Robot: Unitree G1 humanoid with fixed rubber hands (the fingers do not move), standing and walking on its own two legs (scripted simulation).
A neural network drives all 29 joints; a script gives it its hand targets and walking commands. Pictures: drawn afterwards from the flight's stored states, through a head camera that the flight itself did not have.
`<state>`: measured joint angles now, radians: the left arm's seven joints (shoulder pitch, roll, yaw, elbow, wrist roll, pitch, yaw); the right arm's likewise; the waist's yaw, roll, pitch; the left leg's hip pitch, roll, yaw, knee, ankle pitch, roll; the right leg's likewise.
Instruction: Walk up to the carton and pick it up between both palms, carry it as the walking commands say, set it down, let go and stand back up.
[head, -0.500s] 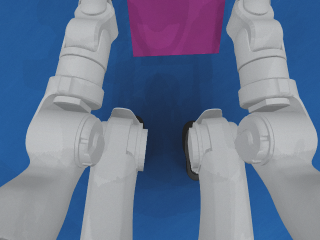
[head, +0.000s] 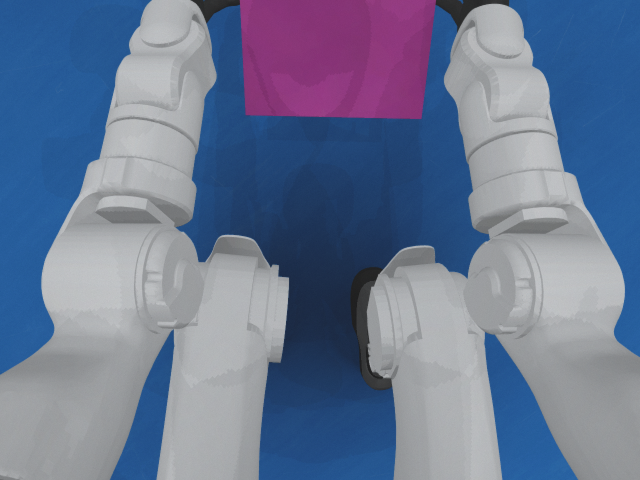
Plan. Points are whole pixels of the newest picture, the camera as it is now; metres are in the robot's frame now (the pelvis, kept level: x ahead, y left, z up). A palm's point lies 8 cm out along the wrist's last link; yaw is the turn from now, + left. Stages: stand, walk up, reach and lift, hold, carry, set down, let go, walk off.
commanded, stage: set down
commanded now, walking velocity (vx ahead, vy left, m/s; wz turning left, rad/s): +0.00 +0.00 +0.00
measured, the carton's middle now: out of the picture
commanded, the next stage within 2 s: none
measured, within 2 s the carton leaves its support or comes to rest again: rests again in 1.64 s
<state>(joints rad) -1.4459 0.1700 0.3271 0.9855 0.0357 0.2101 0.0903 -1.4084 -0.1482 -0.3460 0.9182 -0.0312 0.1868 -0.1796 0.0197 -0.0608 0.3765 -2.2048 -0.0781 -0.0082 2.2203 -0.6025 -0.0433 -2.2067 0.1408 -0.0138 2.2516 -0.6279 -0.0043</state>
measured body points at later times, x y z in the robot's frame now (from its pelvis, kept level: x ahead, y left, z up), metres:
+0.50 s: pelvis +0.02 +0.01 +0.01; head +0.38 +0.02 +0.27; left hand +0.56 +0.14 -0.16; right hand +0.57 -0.13 -0.16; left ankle +0.11 +0.12 -0.33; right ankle +0.10 -0.10 -0.33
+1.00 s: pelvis +0.02 +0.01 +0.01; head +0.39 +0.02 +0.26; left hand +0.57 +0.15 -0.17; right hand +0.58 -0.13 -0.16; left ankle +0.11 +0.12 -0.33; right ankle +0.10 -0.10 -0.33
